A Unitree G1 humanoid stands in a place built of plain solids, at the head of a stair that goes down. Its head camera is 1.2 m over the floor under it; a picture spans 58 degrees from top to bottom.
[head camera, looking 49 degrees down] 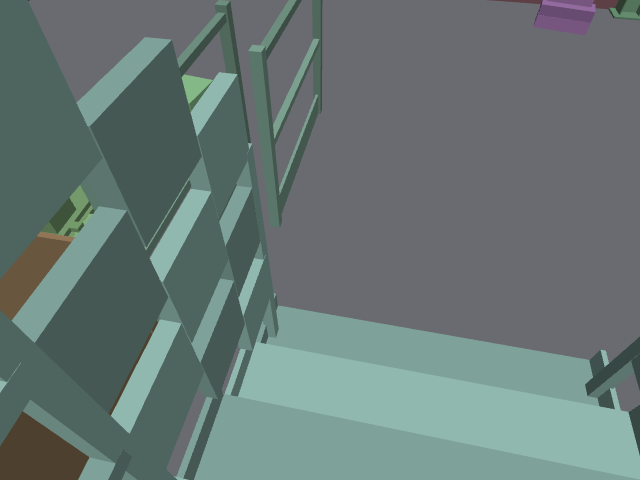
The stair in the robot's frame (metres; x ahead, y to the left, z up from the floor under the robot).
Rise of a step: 0.17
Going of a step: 0.28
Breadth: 1.40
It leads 11 degrees to the right of straight ahead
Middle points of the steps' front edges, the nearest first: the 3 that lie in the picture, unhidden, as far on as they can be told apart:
0.40 -0.36 -0.17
0.68 -0.41 -0.34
0.95 -0.47 -0.51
